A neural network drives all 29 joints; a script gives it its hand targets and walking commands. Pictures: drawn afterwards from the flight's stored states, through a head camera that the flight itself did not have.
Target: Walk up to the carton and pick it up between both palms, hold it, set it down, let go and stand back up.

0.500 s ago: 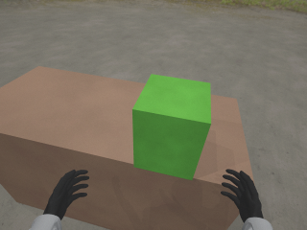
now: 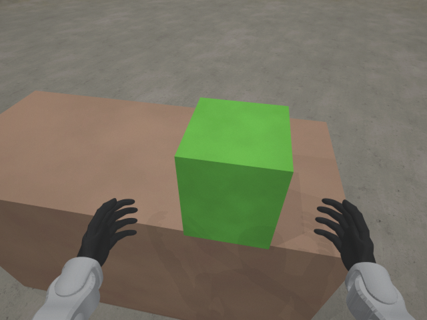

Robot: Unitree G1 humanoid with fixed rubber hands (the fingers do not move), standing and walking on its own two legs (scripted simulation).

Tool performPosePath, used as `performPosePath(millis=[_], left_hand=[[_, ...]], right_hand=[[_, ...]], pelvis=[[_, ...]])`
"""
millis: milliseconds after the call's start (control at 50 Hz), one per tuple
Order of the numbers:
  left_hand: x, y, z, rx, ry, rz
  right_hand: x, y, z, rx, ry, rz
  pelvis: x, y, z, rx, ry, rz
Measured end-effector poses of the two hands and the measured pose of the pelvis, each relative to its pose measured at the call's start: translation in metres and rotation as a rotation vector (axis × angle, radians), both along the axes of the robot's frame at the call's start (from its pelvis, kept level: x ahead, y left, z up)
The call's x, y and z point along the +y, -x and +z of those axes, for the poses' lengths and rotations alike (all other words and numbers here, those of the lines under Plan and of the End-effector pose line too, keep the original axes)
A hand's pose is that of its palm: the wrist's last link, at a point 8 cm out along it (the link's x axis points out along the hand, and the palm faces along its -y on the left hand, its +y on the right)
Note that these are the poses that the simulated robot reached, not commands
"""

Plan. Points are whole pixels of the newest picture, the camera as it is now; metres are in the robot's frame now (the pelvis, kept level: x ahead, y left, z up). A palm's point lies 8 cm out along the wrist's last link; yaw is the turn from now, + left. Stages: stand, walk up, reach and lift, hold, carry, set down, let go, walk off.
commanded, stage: reach and lift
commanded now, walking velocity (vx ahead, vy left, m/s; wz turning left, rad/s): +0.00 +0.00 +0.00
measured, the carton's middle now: (234, 173) +0.44 -0.03 +0.06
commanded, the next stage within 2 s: none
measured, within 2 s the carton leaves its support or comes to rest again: neither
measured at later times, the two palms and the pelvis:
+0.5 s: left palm (109, 198) +0.31 +0.19 +0.13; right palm (358, 210) +0.28 -0.22 +0.13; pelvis +0.00 -0.01 +0.00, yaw +0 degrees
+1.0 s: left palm (120, 147) +0.39 +0.19 +0.18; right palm (349, 167) +0.35 -0.22 +0.16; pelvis -0.03 -0.01 +0.00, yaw +2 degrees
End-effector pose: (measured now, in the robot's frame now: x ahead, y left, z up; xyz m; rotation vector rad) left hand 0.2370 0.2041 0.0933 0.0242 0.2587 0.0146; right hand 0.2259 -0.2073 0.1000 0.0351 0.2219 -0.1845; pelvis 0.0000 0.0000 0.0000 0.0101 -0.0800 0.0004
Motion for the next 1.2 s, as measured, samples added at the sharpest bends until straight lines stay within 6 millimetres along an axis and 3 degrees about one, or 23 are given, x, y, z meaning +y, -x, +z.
performPosePath(millis=[160,300,520,820,1200], left_hand=[[0.005,-0.028,0.011,0.005,-0.026,0.018],[-0.005,-0.043,0.02,0.006,-0.031,-0.02],[-0.01,-0.074,0.042,-0.018,-0.011,-0.023],[-0.015,-0.124,0.065,-0.004,-0.022,-0.025],[-0.018,-0.177,0.099,-0.021,-0.05,-0.014]], right_hand=[[-0.002,-0.033,0.006,-0.015,-0.02,0.003],[-0.005,-0.043,0.009,-0.023,-0.027,0.004],[-0.017,-0.059,0.034,-0.064,-0.003,-0.021],[-0.019,-0.1,0.049,-0.015,-0.035,-0.028],[-0.016,-0.155,0.077,-0.013,-0.022,-0.018]], pelvis=[[-0.006,-0.01,0.001,0.011,0.002,0.006],[-0.009,-0.012,0.001,0.017,0.002,0.009],[-0.013,0.001,0.001,0.022,-0.002,0.008],[-0.01,0.027,-0.001,0.088,0.006,0.024],[-0.005,0.016,-0.002,0.149,0.016,0.039]])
